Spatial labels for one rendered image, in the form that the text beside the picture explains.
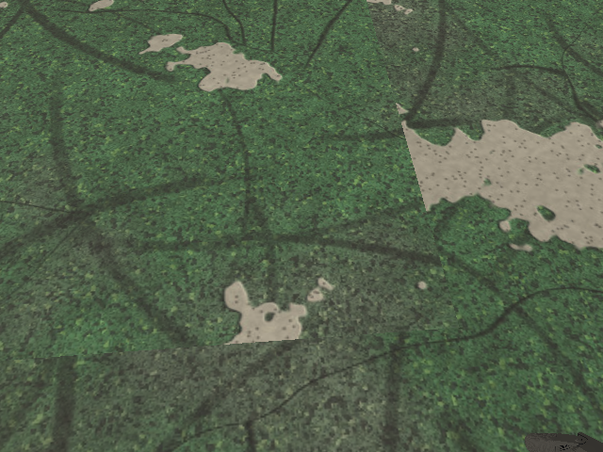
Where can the robot right hand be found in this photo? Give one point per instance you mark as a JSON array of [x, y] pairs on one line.
[[553, 442]]

